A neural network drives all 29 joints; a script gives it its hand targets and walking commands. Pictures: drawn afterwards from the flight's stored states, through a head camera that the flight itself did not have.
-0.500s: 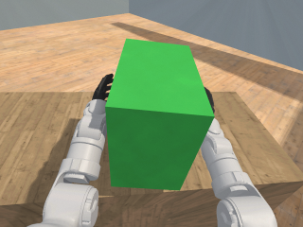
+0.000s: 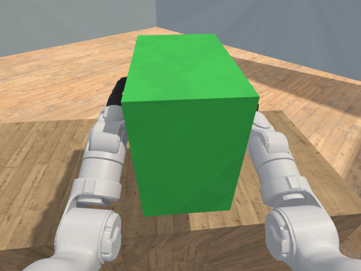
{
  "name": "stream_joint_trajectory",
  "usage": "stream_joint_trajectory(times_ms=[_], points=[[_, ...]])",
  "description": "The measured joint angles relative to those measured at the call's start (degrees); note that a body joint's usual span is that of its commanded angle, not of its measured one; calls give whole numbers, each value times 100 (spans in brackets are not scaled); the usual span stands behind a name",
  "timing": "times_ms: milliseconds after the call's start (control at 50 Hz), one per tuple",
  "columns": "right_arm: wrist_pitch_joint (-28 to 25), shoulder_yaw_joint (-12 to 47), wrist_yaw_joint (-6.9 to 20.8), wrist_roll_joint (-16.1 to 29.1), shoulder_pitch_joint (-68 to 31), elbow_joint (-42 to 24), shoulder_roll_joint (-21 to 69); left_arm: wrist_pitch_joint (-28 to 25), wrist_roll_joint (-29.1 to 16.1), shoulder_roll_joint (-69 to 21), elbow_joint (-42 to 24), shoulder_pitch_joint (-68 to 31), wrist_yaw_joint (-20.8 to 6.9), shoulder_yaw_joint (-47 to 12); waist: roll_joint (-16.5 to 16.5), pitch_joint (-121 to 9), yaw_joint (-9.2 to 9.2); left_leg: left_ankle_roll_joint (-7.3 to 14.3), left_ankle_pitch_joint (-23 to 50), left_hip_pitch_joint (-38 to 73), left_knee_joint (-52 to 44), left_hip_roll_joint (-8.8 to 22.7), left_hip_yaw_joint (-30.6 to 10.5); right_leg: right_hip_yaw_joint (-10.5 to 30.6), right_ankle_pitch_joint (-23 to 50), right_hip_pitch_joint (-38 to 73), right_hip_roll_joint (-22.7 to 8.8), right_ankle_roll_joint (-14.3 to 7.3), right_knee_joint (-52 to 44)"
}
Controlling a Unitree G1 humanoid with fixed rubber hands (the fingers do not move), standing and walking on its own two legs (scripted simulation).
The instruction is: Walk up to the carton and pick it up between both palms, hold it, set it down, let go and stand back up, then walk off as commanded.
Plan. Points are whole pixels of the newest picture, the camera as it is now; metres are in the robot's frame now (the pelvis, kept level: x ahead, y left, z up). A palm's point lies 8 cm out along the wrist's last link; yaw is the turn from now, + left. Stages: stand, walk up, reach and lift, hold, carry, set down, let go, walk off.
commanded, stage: reach and lift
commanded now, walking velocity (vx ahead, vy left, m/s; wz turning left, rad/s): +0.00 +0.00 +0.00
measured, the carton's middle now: (181, 118) +0.41 +0.01 +0.20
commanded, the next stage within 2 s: hold in 0.86 s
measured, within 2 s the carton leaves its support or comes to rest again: neither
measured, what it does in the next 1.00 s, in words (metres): stands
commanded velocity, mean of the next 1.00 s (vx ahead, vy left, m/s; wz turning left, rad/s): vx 0.00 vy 0.00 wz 0.00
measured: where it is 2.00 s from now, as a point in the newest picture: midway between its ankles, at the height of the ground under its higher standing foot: outside the picture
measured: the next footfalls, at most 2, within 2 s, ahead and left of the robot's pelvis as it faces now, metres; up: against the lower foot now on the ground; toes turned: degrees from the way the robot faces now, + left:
none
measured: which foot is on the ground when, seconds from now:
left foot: down 0.00-1.00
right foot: down 0.00-1.00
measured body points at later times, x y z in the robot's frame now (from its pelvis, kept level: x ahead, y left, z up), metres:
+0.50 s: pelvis +0.00 -0.01 +0.00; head -0.05 +0.00 +0.45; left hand +0.41 +0.14 +0.25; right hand +0.41 -0.14 +0.24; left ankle +0.07 +0.09 -0.74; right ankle +0.00 -0.14 -0.74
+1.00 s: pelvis +0.01 -0.01 +0.00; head -0.05 +0.00 +0.45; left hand +0.41 +0.14 +0.27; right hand +0.41 -0.14 +0.27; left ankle +0.07 +0.09 -0.74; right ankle +0.00 -0.14 -0.74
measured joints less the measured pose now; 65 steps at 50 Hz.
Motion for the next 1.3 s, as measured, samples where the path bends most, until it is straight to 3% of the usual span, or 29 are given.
stream_joint_trajectory(times_ms=[440, 1300], points=[[558, 22, -124, 350, -458, 0, -159, 476, -1, -59, -350, -76, 32, 232, 79, -52, 0, -36, 0, 0, -57, 0, -2, 0, -67, -57, 2, -23, 63], [1484, 190, -479, 624, -1050, 4, -380, 1157, -1, -59, -351, -559, -82, 666, 212, -419, 0, -41, -2, -31, -57, 0, -4, 1, -79, -100, 4, -32, 86]])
